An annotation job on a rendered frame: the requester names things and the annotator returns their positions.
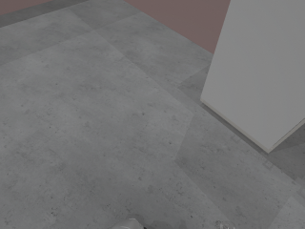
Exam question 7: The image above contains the fridge door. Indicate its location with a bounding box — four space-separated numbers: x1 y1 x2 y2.
200 0 305 150

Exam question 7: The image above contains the left robot thigh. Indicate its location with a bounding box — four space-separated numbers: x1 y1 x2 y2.
110 219 144 229

